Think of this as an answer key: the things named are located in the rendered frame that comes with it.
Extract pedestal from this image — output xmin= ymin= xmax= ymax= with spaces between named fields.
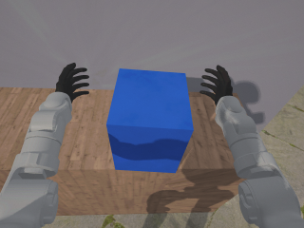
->
xmin=0 ymin=86 xmax=247 ymax=216

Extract carton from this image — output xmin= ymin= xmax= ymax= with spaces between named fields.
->
xmin=106 ymin=68 xmax=194 ymax=173

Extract left robot hand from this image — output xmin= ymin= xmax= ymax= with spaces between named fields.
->
xmin=55 ymin=63 xmax=89 ymax=103

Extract right robot forearm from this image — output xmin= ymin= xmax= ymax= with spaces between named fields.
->
xmin=215 ymin=95 xmax=301 ymax=216

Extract right robot upper arm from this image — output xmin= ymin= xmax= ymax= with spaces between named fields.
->
xmin=237 ymin=176 xmax=304 ymax=228

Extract left robot upper arm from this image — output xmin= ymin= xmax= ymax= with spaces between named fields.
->
xmin=0 ymin=179 xmax=59 ymax=228

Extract right robot hand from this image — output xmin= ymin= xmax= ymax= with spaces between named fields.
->
xmin=199 ymin=65 xmax=233 ymax=106

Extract left robot forearm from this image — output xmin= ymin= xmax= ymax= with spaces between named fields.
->
xmin=0 ymin=91 xmax=72 ymax=200

